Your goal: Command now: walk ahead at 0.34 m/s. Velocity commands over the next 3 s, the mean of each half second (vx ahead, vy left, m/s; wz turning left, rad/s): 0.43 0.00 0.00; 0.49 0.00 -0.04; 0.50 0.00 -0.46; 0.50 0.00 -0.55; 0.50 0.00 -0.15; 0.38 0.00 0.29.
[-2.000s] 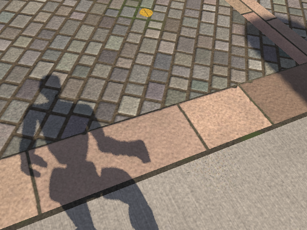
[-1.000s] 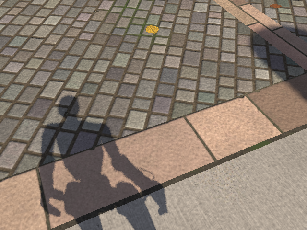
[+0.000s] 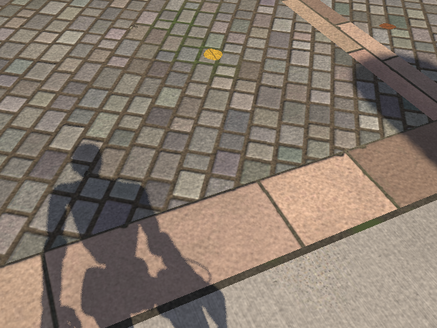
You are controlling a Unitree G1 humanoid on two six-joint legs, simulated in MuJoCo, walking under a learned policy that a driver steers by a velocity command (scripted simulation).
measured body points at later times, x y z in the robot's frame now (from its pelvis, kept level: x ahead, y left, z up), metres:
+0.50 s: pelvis +0.24 -0.04 -0.02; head +0.28 -0.04 +0.43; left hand +0.46 +0.19 -0.11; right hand +0.15 -0.28 -0.16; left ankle +0.01 +0.10 -0.67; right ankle +0.36 -0.12 -0.73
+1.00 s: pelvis +0.53 -0.01 -0.01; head +0.57 +0.00 +0.44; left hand +0.47 +0.26 -0.15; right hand +0.75 -0.24 -0.10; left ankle +0.68 +0.10 -0.73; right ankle +0.36 -0.13 -0.73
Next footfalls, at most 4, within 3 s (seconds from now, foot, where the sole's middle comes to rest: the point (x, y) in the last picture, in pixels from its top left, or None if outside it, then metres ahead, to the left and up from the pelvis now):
0.44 right None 0.40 -0.13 -0.77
1.00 left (189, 274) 0.72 0.11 -0.77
1.54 right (274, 219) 0.95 -0.20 -0.77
2.04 left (260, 151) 1.30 -0.16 -0.77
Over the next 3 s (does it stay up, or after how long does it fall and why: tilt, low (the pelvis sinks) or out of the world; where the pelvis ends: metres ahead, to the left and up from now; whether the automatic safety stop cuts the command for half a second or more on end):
stays up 1.46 -0.47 0.01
